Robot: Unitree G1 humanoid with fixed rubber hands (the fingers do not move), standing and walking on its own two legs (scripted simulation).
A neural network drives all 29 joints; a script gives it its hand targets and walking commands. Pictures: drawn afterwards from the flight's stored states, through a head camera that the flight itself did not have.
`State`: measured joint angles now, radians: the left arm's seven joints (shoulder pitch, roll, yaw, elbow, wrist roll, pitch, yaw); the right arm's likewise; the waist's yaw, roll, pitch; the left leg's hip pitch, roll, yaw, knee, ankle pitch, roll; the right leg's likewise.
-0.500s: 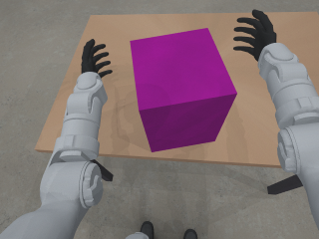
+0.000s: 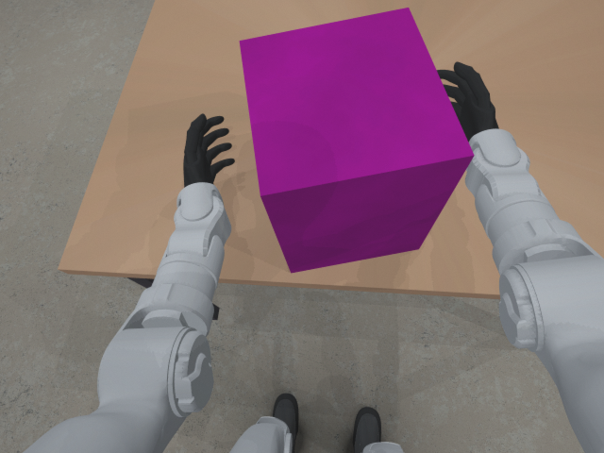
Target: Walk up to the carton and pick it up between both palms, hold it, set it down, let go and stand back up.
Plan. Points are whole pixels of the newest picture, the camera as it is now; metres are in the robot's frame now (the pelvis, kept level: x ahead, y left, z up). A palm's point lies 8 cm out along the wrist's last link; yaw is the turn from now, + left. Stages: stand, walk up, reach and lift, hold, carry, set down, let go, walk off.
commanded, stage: reach and lift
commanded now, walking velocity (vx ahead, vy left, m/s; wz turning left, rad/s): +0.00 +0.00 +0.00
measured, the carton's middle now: (341, 159) +0.48 +0.04 +0.02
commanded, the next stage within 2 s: none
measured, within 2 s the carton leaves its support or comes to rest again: neither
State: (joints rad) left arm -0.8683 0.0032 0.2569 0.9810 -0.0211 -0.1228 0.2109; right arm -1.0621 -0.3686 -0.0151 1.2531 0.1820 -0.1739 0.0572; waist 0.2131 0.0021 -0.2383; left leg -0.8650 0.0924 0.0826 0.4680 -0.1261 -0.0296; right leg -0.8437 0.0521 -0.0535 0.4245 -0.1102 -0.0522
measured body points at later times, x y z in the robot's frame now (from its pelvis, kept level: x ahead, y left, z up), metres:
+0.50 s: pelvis +0.00 +0.00 +0.00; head +0.16 -0.01 +0.42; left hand +0.44 +0.20 +0.02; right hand +0.54 -0.09 +0.04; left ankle +0.02 +0.14 -0.72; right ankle +0.02 -0.08 -0.72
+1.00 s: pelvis +0.01 +0.00 +0.01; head +0.16 -0.01 +0.43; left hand +0.44 +0.19 +0.03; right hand +0.52 -0.10 +0.04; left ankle +0.02 +0.14 -0.72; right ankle +0.02 -0.08 -0.72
